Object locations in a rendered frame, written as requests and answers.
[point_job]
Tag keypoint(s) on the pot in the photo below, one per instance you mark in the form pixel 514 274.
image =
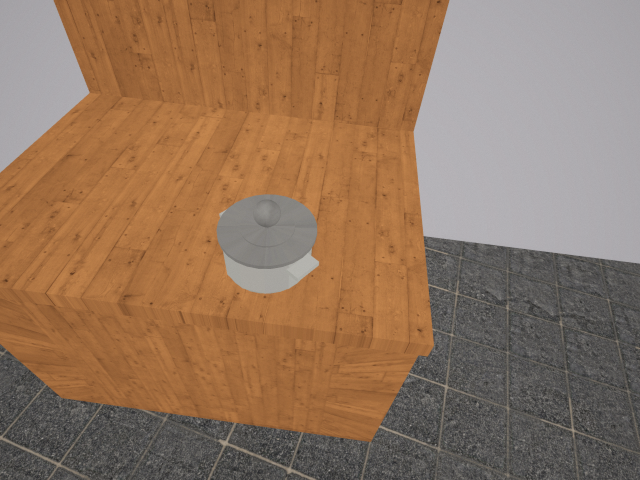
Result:
pixel 269 280

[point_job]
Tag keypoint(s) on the table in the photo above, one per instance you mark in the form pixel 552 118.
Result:
pixel 113 286

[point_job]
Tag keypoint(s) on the lid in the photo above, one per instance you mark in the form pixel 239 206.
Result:
pixel 246 242

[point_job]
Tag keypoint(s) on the knob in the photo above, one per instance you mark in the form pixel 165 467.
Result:
pixel 266 213

